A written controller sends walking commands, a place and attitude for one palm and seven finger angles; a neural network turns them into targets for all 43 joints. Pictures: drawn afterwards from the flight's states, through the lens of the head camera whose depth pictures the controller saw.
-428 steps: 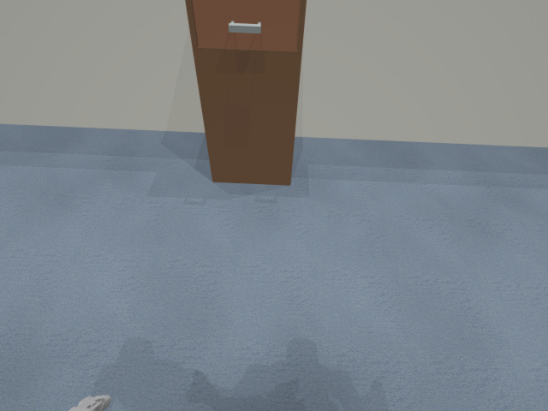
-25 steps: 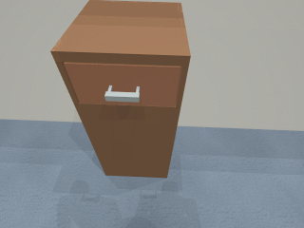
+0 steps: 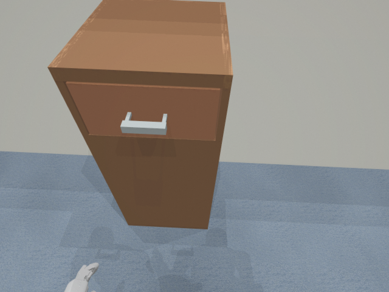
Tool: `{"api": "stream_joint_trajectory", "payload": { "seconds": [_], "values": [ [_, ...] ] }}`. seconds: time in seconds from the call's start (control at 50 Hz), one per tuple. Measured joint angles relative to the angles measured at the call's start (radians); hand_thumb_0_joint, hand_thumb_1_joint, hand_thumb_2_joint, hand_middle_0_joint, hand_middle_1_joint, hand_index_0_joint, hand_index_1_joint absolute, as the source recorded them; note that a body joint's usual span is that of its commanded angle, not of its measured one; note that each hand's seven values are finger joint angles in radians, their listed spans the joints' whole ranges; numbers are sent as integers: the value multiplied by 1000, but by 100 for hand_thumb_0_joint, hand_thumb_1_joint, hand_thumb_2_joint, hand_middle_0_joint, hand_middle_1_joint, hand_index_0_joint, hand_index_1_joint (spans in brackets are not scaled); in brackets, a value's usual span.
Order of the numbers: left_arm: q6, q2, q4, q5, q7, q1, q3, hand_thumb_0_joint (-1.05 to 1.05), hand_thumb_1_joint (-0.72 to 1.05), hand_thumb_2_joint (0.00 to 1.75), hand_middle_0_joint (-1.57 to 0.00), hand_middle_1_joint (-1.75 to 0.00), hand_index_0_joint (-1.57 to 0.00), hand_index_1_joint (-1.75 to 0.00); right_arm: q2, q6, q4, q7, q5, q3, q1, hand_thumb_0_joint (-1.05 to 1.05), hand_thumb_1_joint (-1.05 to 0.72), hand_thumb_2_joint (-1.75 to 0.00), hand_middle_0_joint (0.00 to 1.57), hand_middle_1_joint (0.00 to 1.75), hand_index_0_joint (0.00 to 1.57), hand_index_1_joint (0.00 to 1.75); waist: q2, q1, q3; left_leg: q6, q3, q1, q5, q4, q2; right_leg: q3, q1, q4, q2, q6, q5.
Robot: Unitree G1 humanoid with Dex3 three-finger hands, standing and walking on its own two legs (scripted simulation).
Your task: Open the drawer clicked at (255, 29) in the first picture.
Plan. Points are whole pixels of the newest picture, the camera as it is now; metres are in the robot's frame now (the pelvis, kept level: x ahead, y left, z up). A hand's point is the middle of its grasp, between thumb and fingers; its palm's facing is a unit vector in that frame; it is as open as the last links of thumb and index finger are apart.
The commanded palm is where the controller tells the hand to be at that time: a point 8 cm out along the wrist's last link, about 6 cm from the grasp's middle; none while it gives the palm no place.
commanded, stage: raise the hand with hooked fingers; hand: left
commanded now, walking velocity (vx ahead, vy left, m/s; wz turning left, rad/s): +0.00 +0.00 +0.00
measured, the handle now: (145, 122) +0.50 +0.17 +0.04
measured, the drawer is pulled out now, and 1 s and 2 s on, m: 0.00 0.00 0.00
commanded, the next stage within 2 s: move the hooked fingers above the handle in 1.78 s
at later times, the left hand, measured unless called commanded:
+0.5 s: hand (91, 263) +0.17 +0.21 +0.00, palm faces +0.14 -0.02 -0.99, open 9.7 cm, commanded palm +0.16 +0.22 +0.05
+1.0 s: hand (78, 195) +0.26 +0.23 +0.09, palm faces +0.25 -0.07 -0.97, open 12.6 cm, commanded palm +0.23 +0.22 +0.14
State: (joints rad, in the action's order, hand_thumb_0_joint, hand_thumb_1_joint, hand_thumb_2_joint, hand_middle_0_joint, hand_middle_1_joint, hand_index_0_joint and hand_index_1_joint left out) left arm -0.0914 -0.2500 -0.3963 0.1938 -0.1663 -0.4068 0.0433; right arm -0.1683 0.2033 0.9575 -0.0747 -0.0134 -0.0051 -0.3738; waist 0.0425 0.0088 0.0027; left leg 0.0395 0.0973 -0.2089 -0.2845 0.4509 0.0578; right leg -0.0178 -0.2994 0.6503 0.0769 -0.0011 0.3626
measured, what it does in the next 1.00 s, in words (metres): stands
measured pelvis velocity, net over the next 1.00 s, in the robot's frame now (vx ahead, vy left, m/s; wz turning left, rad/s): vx -0.03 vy -0.01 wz -0.09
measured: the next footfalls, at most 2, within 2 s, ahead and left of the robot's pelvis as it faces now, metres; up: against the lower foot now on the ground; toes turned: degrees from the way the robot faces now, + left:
none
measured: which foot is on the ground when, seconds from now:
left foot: down 0.00-1.00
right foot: down 0.00-1.00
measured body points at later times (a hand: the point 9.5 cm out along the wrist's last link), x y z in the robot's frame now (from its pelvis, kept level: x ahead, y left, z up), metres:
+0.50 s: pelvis -0.03 -0.08 -0.05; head +0.02 -0.10 +0.40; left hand +0.16 +0.20 +0.05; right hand +0.25 -0.28 -0.12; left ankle -0.03 +0.10 -0.73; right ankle -0.02 -0.12 -0.73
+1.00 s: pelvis -0.03 -0.01 -0.01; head -0.01 -0.05 +0.43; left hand +0.24 +0.23 +0.14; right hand +0.12 -0.29 -0.13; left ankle -0.02 +0.11 -0.73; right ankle -0.02 -0.12 -0.73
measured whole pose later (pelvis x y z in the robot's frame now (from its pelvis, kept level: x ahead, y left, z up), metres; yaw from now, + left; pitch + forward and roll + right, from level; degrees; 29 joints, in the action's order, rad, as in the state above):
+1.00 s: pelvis -0.03 -0.01 -0.01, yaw -5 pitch +5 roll +1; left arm -0.03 -0.46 0.09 0.90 -0.32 -0.18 -0.07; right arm -0.31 -0.07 0.66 -0.05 0.01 0.08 -0.16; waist -0.07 0.07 0.07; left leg 0.00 -0.08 -0.39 -0.34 0.65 0.06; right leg 0.06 -0.45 0.68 -0.04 0.02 0.32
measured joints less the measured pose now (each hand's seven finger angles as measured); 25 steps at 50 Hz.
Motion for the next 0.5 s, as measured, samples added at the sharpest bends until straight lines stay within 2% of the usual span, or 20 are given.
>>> {"api": "stream_joint_trajectory", "payload": {
  "seconds": [0.02, 0.06, 0.12, 0.18, 0.22, 0.28, 0.32, 0.36, 0.4, 0.44, 0.5],
  "values": [
    [-4, -18, 95, 41, -22, 7, 2, 2, 90, 89, -20, -32, -21, -32, -12, 22, -30, -3, 0, 7, 5, 3, -92, -90, 20, 30, 21, 30, 1, -7, 9, -4, -8, -15, 1, 11, 4, -6, -12, -11, -11, 9, -20],
    [7, -42, 225, 160, -55, 41, -1, 2, 87, 88, -21, -34, -21, -33, -54, 30, -93, 1, 12, 19, 37, 3, -92, -90, 20, 30, 21, 30, -26, -18, 33, -8, -20, -64, -18, 66, -5, -7, -27, -25, -28, 26, 6],
    [37, -74, 326, 367, -108, 67, -35, 1, 82, 86, -21, -37, -21, -36, -105, -32, -187, 28, 40, 42, 134, 2, -91, -90, 20, 30, 20, 30, -82, -16, 79, -21, -7, -124, -43, 119, -44, 6, -83, -9, -67, 30, -11],
    [82, -106, 347, 557, -144, 42, -72, 0, 76, 83, -20, -40, -21, -40, -109, -122, -272, 68, 47, 64, 240, 2, -91, -90, 19, 30, 20, 30, -78, 14, 109, -37, -10, -182, -42, 154, -59, 42, -165, 41, -98, 49, -8],
    [122, -118, 345, 651, -144, 2, -78, 0, 71, 81, -20, -43, -21, -43, -109, -166, -321, 91, 43, 67, 290, 2, -91, -90, 19, 30, 20, 30, -51, 46, 111, -41, -31, -214, -48, 169, -56, 59, -210, 71, -111, 60, -3],
    [183, -131, 354, 761, -152, -88, -75, 0, 64, 79, -21, -47, -22, -47, -115, -201, -380, 105, 56, 66, 335, 2, -91, -90, 19, 30, 20, 30, -14, 90, 100, -46, -69, -263, -72, 208, -56, 59, -261, 110, -130, 78, 7],
    [220, -143, 352, 815, -174, -130, -79, 0, 59, 77, -22, -50, -23, -50, -123, -218, -410, 95, 73, 67, 345, 1, -91, -90, 19, 30, 20, 30, -1, 113, 92, -42, -101, -299, -84, 246, -55, 38, -285, 135, -133, 90, 19],
    [261, -164, 353, 843, -206, -137, -93, 0, 54, 74, -23, -53, -24, -53, -127, -229, -418, 73, 88, 68, 352, 1, -90, -90, 19, 30, 20, 30, 1, 133, 87, -33, -133, -338, -97, 295, -52, 8, -305, 164, -132, 99, 35],
    [296, -187, 365, 843, -245, -110, -113, 0, 48, 72, -25, -56, -25, -56, -123, -234, -409, 54, 94, 68, 360, 1, -90, -90, 19, 30, 20, 30, -8, 147, 87, -27, -164, -371, -117, 348, -50, -21, -323, 199, -131, 109, 55],
    [325, -202, 385, 833, -278, -60, -135, 0, 43, 70, -26, -59, -26, -59, -109, -232, -398, 46, 95, 64, 368, 1, -90, -90, 19, 30, 20, 30, -24, 150, 93, -28, -186, -400, -143, 397, -49, -44, -341, 234, -132, 116, 76],
    [334, -217, 401, 817, -310, 48, -158, 0, 36, 67, -26, -64, -27, -64, -73, -232, -381, 49, 96, 44, 378, 1, -90, -90, 19, 30, 20, 30, -50, 135, 102, -33, -203, -428, -167, 449, -49, -59, -361, 275, -134, 122, 96]
  ]
}}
